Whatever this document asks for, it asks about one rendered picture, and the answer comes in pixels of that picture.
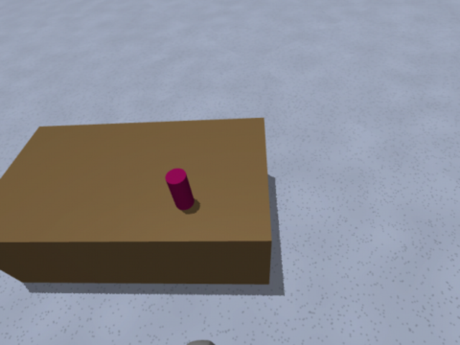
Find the can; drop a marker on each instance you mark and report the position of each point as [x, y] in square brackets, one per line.
[178, 184]

